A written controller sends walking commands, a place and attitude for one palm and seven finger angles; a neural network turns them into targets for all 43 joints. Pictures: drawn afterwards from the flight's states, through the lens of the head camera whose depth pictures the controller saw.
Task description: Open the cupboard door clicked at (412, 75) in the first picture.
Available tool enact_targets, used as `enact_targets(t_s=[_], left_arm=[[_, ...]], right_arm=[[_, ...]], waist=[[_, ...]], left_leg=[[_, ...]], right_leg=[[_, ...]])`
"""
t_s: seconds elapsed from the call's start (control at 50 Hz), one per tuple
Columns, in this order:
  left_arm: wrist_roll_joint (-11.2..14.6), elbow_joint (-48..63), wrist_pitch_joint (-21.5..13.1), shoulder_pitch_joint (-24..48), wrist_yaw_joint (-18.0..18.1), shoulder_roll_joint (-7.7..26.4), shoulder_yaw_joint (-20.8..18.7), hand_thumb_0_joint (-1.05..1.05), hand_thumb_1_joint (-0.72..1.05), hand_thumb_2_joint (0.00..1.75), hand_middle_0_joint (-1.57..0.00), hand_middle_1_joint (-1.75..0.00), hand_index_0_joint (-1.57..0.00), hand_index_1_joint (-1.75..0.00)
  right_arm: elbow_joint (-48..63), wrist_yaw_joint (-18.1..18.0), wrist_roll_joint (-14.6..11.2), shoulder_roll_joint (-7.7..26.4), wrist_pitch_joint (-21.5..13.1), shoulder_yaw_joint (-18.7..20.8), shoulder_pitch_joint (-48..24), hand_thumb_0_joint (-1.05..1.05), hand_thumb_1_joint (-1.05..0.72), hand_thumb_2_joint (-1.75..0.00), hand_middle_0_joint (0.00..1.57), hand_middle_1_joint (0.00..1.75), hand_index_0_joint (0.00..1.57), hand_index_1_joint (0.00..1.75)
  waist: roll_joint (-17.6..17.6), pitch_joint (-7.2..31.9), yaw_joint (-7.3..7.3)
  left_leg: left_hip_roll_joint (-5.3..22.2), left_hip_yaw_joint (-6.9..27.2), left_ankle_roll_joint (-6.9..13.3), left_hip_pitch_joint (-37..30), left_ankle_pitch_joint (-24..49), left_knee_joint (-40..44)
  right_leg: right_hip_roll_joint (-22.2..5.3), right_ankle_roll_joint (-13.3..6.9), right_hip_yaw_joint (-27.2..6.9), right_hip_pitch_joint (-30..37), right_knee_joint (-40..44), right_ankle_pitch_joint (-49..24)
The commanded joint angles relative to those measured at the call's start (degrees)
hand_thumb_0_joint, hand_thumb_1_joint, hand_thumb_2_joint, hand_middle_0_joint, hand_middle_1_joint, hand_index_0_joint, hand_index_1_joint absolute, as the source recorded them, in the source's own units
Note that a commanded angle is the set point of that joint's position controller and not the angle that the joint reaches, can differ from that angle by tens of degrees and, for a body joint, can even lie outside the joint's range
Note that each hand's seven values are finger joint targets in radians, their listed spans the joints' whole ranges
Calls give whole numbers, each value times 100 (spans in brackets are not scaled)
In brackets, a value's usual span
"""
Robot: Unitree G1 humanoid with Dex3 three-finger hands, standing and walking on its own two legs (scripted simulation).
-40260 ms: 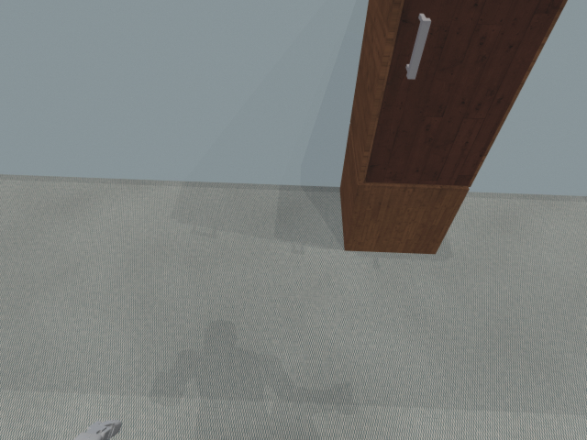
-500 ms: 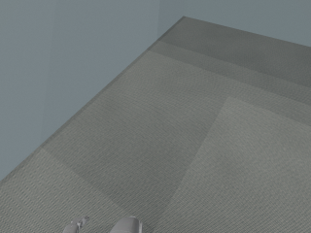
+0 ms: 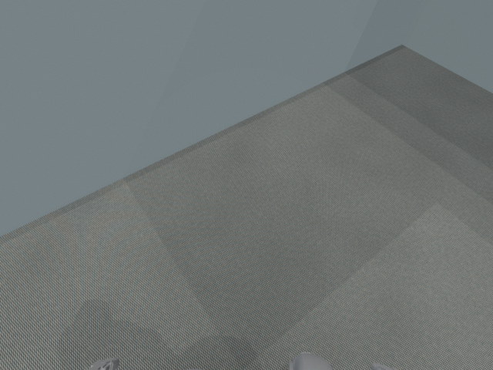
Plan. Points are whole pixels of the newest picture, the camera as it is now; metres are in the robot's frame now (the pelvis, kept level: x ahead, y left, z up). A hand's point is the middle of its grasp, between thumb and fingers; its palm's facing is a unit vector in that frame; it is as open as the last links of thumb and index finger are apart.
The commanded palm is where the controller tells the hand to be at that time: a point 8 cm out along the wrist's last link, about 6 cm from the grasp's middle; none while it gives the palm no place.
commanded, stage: turn to face it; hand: left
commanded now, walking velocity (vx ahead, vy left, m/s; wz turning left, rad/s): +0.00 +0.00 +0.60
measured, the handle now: out of the picture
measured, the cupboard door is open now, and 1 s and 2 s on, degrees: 45 45 45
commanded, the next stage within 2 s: none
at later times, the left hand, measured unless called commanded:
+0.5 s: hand out of the picture +0.01 +0.17 -0.18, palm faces +0.35 -0.91 -0.22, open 7.3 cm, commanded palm none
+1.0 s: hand out of the picture +0.00 +0.14 -0.15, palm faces +0.57 -0.77 -0.28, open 7.4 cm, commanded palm none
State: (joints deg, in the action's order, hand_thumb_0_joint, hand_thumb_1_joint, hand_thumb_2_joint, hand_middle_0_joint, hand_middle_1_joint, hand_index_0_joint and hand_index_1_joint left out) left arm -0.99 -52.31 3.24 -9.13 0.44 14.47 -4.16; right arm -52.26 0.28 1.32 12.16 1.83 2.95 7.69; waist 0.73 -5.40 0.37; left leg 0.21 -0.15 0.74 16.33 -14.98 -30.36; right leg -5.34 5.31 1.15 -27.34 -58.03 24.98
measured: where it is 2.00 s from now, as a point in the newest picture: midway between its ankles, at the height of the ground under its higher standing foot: outside the picture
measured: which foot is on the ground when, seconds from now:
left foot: down 0.00-0.14, up 0.16-0.50, down 0.52-0.86, up 0.88-1.00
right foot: up 0.00-0.12, down 0.14-0.50, up 0.52-0.86, down 0.88-1.00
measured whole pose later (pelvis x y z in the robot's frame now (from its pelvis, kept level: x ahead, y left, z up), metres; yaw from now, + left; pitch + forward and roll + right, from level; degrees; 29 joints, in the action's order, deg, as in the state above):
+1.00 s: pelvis +0.03 -0.08 +0.00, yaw +37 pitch +0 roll +2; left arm -1.2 -50.4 0.9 -9.5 1.4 10.0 -2.3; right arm -54.4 1.3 0.9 14.8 4.9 5.6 8.9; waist -2.2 -5.7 -1.7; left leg -0.8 1.0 -2.6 28.8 -26.1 -65.3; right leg -5.0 -0.4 7.5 -14.2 -32.6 18.7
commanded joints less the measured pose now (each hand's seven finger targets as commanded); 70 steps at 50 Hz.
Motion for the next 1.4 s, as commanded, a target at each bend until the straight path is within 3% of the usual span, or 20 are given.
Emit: enact_targets(t_s=[0.0,0.08,0.12,0.24,0.36,0.44,0.46,0.48,0.5,0.52,0.6,0.8,0.82,0.86,0.98,1.12,1.18,1.2,1.24,1.38], left_arm=[[20,498,-169,-20,15,326,-74,0,90,90,-20,-30,-20,-30],[4,362,-308,-762,49,572,-163,0,90,90,-20,-30,-20,-30],[-86,446,-376,-830,144,1421,-287,0,90,90,-20,-30,-20,-30],[-33,650,-401,18,172,559,-62,0,90,90,-20,-30,-20,-30],[-84,400,-409,-604,156,856,-214,0,90,90,-20,-30,-20,-30],[-36,361,-375,-453,94,926,-258,0,90,90,-20,-30,-20,-30],[16,413,-346,-344,78,822,-241,0,90,90,-20,-30,-20,-30],[70,622,-305,-287,28,410,-158,0,90,90,-20,-30,-20,-30],[19,834,-235,213,58,298,-61,0,90,90,-20,-30,-20,-30],[-1,918,-205,424,68,397,-51,0,90,90,-20,-30,-20,-30],[2,494,-147,140,26,381,-120,0,90,90,-20,-30,-20,-30],[53,432,-263,-414,36,337,-105,0,90,90,-20,-30,-20,-30],[20,384,-326,-680,64,558,-160,0,90,90,-20,-30,-20,-30],[-75,413,-377,-791,154,1350,-282,0,90,90,-20,-30,-20,-30],[-28,599,-406,-46,166,575,-69,0,90,90,-20,-30,-20,-30],[-92,330,-400,-654,139,879,-218,0,90,90,-20,-30,-20,-30],[-39,343,-381,-516,95,954,-256,0,90,90,-20,-30,-20,-30],[14,385,-366,-414,71,920,-243,0,90,90,-20,-30,-20,-30],[50,804,-278,50,41,287,-58,0,90,90,-20,-30,-20,-30],[-12,423,-135,-4,-6,377,-123,0,90,90,-20,-30,-20,-30]], right_arm=[[346,-65,35,1278,-44,377,95,0,-90,-90,20,30,20,30],[502,-35,-42,1104,7,393,-312,0,-90,-90,20,30,20,30],[676,17,-89,629,18,352,-204,0,-90,-90,20,30,20,30],[269,143,-53,481,170,276,35,0,-90,-90,20,30,20,30],[367,161,-85,287,84,164,-350,0,-90,-90,20,30,20,30],[313,142,-74,481,11,203,143,0,-90,-90,20,30,20,30],[204,131,-55,758,-32,283,539,0,-90,-90,20,30,20,30],[160,78,6,1445,-83,453,877,0,-90,-90,20,30,20,30],[42,-1,-11,1725,-26,521,1246,0,-90,-90,20,30,20,30],[40,-21,5,1629,-17,479,1245,0,-90,-90,20,30,20,30],[251,-133,9,1158,-108,331,321,0,-90,-90,20,30,20,30],[382,-68,-2,1215,-4,409,-67,0,-90,-90,20,30,20,30],[425,-45,-56,1062,-10,400,-153,0,-90,-90,20,30,20,30],[629,4,-87,653,-5,342,-187,0,-90,-90,20,30,20,30],[284,141,-52,486,168,276,-76,0,-90,-90,20,30,20,30],[413,170,-92,308,78,166,-485,0,-90,-90,20,30,20,30],[349,144,-69,486,18,200,-53,0,-90,-90,20,30,20,30],[249,138,-49,694,-22,256,328,0,-90,-90,20,30,20,30],[119,18,-13,1775,-40,533,1131,0,-90,-90,20,30,20,30],[284,-125,1,1157,-132,309,283,0,-90,-90,20,30,20,30]], waist=[[-1068,625,-131],[-528,720,295],[2069,822,386],[1133,571,-169],[1046,830,208],[876,985,-65],[210,1155,-321],[-1655,1312,-514],[-1803,1330,-721],[-1075,1174,-662],[-1178,769,-196],[-916,854,88],[-466,940,240],[1857,872,354],[1004,446,-137],[1152,724,221],[939,885,-47],[445,1076,-295],[-2022,1436,-742],[-674,757,-136]], left_leg=[[1201,1349,772,-222,1818,885],[667,1275,309,919,662,62],[-357,164,-289,1868,-2177,-2888],[209,-26,-472,1605,-910,-3740],[144,-561,-448,1076,-1237,-1582],[37,-700,-294,-128,-181,45],[329,-303,-151,-1028,752,642],[1913,1902,609,-1988,2694,891],[2491,2388,1260,-1923,4154,870],[2465,1960,1321,-1643,3703,794],[1449,1245,839,-896,2960,910],[945,1562,559,121,1760,425],[641,1366,293,606,1128,12],[-380,182,-306,1885,-2181,-2785],[160,-14,-472,1647,-965,-3638],[81,-595,-392,958,-1165,-1367],[-28,-732,-270,-12,-309,-130],[70,-550,-162,-872,542,506],[2386,2464,1181,-2115,4329,843],[1282,1265,767,-821,2399,1062]], right_leg=[[263,-30,150,504,1154,-55],[187,-141,85,2246,3261,-1253],[-2407,-1191,-2392,2291,4431,-1717],[-1294,-989,19,1877,3838,-3096],[-1608,-1108,357,2672,3307,-4187],[-1565,-766,738,2107,2568,-3659],[-1383,-504,983,1430,1790,-2940],[-502,-31,1123,-290,403,164],[-196,-5,481,-828,-491,1468],[-312,-95,114,-790,-839,1091],[-163,-26,-116,-595,-840,-32],[447,-117,263,1623,2681,-839],[151,-182,9,2356,3526,-1324],[-2413,-1275,-2282,2564,4293,-2334],[-1318,-1043,4,1965,3807,-3353],[-1612,-1075,425,2662,3231,-4317],[-1573,-808,736,2244,2595,-4076],[-1438,-569,956,1710,1870,-3665],[-184,12,683,-699,-504,1458],[-106,-2,-88,-456,-737,-298]])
